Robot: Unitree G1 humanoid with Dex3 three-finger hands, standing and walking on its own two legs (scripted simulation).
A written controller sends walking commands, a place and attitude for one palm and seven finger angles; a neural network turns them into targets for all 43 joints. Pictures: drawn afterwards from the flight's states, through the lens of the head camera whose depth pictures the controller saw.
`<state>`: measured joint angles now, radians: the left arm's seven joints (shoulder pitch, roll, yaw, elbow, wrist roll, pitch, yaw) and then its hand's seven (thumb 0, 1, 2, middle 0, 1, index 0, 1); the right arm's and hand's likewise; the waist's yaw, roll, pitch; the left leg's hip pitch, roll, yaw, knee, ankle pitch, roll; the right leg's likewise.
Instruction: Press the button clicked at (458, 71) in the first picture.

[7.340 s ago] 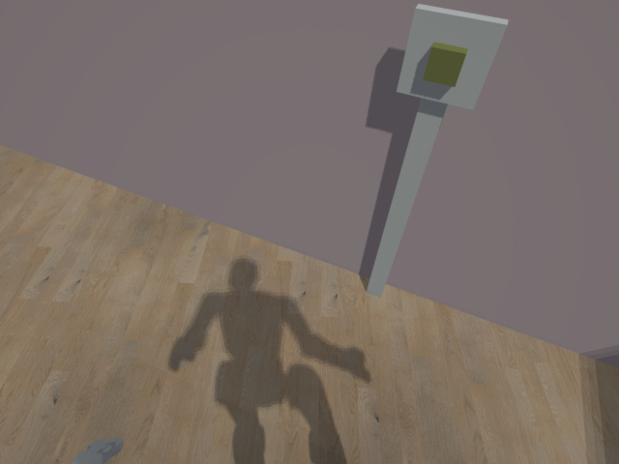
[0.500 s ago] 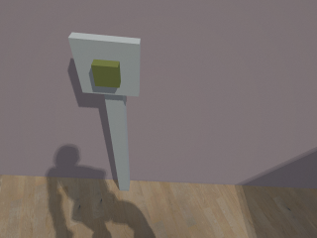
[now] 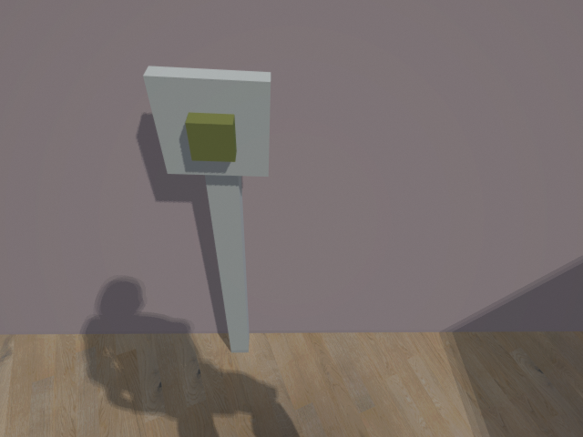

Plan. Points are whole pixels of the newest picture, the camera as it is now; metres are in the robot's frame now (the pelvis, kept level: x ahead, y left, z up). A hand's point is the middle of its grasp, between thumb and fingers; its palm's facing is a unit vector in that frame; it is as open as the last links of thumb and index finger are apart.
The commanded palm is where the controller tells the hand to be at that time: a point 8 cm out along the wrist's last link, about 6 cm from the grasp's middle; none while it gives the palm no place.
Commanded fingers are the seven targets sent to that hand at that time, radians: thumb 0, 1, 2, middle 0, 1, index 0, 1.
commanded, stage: come to a stop and stand still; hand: left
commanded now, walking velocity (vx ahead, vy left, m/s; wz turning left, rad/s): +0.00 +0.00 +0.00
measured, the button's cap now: (212, 136) +0.49 +0.15 +0.16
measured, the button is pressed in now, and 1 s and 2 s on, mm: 0 0 0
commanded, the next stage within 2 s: look again from close up in 0.30 s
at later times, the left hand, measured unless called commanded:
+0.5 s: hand out of the picture -0.04 +0.16 -0.16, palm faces +0.04 -0.98 -0.18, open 7.4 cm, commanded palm none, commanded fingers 0.00 0.90 0.90 -0.20 -0.30 -0.20 -0.30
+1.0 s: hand out of the picture +0.00 +0.11 -0.16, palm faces +0.04 -0.98 -0.18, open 7.3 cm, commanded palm +0.10 +0.16 -0.06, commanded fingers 0.00 0.90 0.90 -0.23 -0.33 -0.23 -0.33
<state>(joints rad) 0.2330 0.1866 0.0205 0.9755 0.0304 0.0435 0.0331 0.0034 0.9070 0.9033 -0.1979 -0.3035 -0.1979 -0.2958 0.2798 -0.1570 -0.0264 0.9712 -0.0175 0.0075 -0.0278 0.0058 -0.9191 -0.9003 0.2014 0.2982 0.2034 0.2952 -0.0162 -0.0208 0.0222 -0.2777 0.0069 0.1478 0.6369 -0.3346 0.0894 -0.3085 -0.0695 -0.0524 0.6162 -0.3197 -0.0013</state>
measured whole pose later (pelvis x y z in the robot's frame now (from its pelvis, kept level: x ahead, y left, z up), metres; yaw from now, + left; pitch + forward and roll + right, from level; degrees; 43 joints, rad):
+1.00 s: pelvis +0.01 -0.05 +0.02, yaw +1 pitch -1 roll +0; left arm 0.31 0.13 -0.01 1.11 0.02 -0.02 0.04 0.01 0.92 0.90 -0.20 -0.30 -0.20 -0.30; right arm 0.31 -0.12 0.02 1.13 -0.01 -0.02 -0.03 0.00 -0.91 -0.90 0.20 0.30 0.20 0.30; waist 0.00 0.00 0.01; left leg -0.19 0.02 0.12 0.43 -0.23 0.02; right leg -0.22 -0.01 -0.06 0.45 -0.23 -0.03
